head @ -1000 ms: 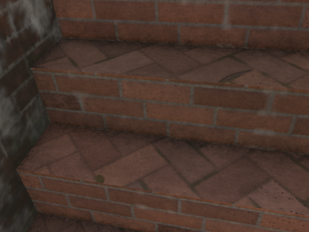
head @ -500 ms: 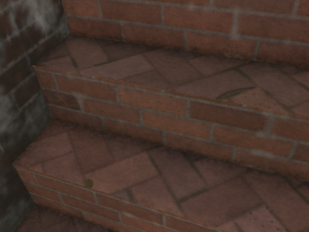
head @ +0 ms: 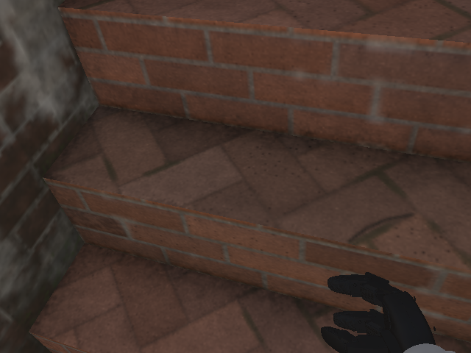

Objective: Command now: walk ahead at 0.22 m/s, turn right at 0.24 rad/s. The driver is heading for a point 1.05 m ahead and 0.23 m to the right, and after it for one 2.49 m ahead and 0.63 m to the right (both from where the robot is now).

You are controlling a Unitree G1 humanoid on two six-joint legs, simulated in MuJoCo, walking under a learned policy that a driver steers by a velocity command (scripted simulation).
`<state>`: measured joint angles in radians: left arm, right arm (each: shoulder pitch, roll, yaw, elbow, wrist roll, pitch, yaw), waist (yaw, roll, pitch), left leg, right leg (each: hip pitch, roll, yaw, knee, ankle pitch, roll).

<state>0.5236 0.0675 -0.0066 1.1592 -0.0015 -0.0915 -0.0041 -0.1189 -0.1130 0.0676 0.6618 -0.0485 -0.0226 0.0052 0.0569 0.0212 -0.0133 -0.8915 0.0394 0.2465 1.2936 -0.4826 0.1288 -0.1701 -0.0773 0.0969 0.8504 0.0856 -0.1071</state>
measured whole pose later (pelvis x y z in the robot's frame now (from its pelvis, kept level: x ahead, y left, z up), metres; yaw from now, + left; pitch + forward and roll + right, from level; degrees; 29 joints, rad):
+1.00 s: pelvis +0.13 -0.12 +0.15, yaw -17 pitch +10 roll -1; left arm 0.39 0.22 0.04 0.96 0.02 -0.02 0.08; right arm -0.01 -0.05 0.11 0.59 0.00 -0.05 0.03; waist 0.05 0.04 -0.05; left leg -1.13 0.06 0.01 2.00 -0.38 -0.03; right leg -0.20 -0.07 -0.13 0.28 -0.24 0.03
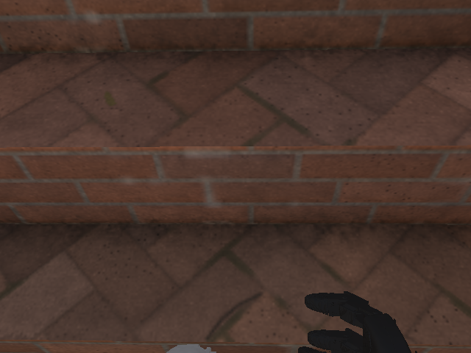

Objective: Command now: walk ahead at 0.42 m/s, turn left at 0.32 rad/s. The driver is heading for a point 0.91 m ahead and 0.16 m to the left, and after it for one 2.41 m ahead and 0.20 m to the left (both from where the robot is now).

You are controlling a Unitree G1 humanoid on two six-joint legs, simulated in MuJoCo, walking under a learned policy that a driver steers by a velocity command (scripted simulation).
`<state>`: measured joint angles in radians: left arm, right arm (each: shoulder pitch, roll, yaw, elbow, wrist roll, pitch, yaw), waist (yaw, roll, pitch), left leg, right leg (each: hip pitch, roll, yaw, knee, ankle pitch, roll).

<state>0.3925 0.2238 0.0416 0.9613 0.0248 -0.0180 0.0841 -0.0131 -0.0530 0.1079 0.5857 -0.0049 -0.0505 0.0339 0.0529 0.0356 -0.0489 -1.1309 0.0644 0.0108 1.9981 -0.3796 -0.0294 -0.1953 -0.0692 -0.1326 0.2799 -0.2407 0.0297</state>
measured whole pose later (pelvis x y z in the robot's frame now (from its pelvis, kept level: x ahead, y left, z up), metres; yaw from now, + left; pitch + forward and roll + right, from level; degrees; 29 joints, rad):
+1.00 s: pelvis -0.01 +0.07 +0.00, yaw +19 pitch +5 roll +0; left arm 0.29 0.30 0.07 0.92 -0.02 0.01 0.03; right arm 0.17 -0.10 0.12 0.53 0.02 0.01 0.01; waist -0.04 -0.08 0.01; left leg -1.29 0.22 0.03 1.74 -0.48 0.00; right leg 0.07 -0.19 -0.20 0.09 -0.21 0.00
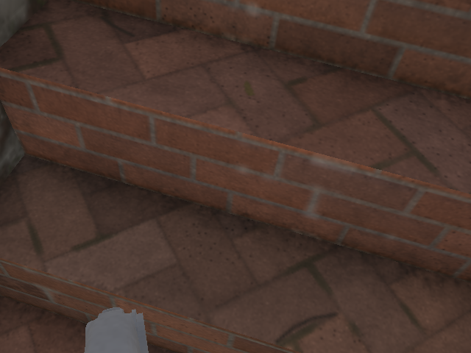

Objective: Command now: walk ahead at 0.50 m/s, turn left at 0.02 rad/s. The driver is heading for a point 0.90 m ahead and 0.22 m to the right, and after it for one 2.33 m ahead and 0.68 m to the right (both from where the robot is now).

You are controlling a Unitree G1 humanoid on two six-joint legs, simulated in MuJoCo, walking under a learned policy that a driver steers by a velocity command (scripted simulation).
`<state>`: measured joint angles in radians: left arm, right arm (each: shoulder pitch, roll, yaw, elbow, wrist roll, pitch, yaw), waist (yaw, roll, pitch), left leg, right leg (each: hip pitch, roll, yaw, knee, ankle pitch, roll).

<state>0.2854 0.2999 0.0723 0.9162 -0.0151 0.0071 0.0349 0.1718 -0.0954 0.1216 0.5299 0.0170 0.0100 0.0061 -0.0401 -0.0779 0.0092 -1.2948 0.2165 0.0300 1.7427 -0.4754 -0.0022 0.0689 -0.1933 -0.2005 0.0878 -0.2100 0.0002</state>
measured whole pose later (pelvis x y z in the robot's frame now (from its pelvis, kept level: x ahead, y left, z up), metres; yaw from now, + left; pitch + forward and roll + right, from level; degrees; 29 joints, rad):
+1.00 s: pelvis +0.05 +0.24 -0.02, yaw -28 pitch +3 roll +1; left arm 0.18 0.24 0.01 0.63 -0.01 0.00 0.03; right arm 0.31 -0.35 -0.10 0.96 -0.06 -0.01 -0.05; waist 0.04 -0.01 0.01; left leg -0.18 0.07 0.19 0.57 -0.43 -0.02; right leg -1.38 -0.03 0.13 2.33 -0.26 0.04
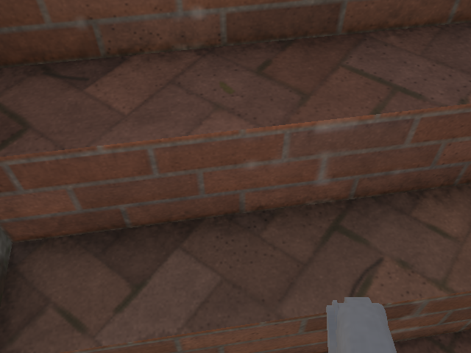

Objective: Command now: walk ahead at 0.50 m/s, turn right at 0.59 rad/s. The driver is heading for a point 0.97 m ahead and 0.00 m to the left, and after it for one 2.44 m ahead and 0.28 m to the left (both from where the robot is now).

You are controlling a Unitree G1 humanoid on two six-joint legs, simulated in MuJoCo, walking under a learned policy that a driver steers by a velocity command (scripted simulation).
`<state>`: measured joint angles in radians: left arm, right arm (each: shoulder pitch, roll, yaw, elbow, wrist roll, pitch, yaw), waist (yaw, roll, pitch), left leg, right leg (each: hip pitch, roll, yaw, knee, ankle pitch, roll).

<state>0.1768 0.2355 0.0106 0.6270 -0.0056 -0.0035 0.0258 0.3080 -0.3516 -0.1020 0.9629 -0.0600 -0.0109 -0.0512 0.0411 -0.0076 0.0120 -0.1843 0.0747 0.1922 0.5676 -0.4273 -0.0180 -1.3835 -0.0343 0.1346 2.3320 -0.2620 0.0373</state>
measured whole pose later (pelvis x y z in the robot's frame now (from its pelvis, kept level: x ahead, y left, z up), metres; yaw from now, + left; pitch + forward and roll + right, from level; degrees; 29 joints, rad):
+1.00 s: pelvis +0.15 -0.14 +0.21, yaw +5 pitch +2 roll -2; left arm 0.07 0.12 -0.05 0.53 0.02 -0.04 0.02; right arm 0.46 -0.20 0.01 0.73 -0.03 -0.03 -0.04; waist -0.05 0.04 -0.08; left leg -0.73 -0.12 -0.18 1.65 -0.32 0.02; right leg -0.49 0.03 -0.08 0.84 -0.43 -0.07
